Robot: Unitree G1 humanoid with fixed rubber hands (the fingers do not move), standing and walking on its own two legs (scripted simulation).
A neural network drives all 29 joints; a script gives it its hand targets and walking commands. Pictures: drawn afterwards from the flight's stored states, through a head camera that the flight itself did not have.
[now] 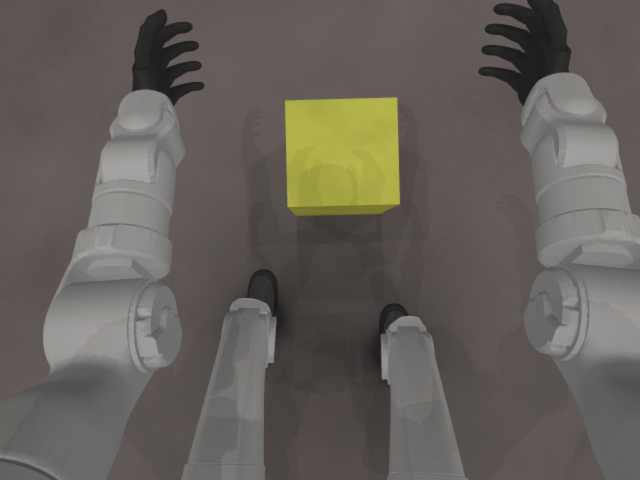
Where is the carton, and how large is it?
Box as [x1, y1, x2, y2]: [285, 97, 399, 215]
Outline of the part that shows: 396,97 285,100 287,206 296,215 380,213 399,204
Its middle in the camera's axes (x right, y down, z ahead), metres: +0.04 -0.16 +0.85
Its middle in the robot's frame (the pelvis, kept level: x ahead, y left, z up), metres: +0.52 +0.00 -0.52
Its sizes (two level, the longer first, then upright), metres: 0.210 0.200 0.250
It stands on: the floor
